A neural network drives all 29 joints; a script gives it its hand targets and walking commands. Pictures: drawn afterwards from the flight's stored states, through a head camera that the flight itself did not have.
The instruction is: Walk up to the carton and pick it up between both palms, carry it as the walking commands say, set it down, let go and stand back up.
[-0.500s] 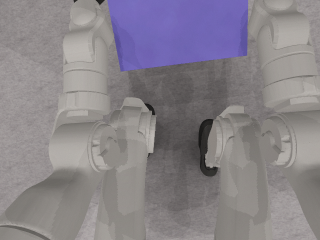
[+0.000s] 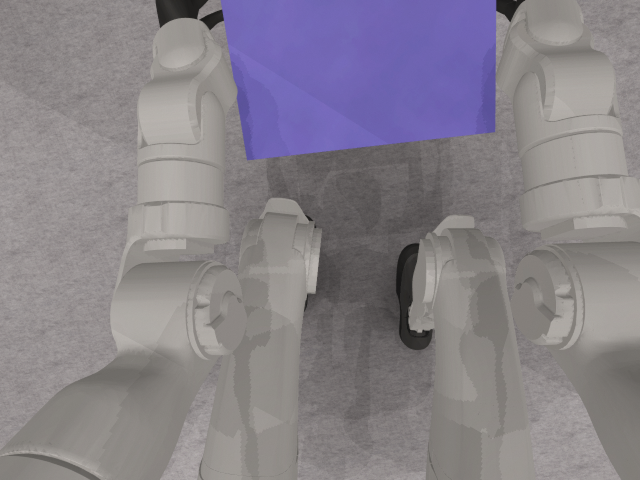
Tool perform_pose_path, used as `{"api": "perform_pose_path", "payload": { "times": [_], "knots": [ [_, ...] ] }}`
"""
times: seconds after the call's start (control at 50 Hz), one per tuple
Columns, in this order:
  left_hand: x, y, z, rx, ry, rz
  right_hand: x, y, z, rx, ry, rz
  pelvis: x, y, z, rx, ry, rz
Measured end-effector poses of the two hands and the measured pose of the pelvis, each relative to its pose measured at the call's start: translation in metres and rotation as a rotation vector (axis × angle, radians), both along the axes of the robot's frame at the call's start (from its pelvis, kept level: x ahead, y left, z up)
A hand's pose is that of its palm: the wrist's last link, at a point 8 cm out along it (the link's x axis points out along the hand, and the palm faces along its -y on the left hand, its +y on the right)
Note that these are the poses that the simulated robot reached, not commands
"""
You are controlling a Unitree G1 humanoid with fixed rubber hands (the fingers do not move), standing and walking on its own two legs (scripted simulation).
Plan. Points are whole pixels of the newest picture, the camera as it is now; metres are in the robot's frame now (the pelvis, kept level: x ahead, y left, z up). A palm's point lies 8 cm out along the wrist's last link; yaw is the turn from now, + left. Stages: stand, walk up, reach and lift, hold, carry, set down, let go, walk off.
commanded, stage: reach and lift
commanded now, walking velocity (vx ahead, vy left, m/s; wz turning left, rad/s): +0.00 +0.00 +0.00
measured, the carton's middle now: (355, 49) +0.53 +0.04 -0.18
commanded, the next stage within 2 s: none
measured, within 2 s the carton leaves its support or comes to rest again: neither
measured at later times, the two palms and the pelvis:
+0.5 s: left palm (153, 13) +0.49 +0.19 -0.02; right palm out of the picture +0.53 -0.12 -0.02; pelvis +0.00 +0.00 +0.05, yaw +0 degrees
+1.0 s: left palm out of the picture +0.47 +0.19 +0.06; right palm out of the picture +0.51 -0.12 +0.05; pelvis +0.00 +0.00 +0.11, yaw +0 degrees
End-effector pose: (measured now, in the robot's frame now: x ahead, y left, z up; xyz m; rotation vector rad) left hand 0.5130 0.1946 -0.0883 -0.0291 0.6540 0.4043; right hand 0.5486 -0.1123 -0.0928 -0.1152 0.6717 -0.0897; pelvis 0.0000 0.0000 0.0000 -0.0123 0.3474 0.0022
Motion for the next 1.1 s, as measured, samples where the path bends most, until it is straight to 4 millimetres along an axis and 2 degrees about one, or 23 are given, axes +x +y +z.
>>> {"api": "perform_pose_path", "payload": {
  "times": [0.66, 1.1],
  "knots": [
    [-0.026, -0.007, 0.096, 0.004, -0.007, -0.006, -0.029, -0.008, 0.095, 0.001, -0.003, -0.009, -0.002, -0.006, 0.072, 0.008, -0.103, 0.002],
    [-0.048, -0.007, 0.162, 0.006, -0.006, 0.003, -0.048, -0.006, 0.161, -0.002, -0.001, 0.0, -0.001, -0.001, 0.127, -0.001, -0.177, 0.003]
  ]
}}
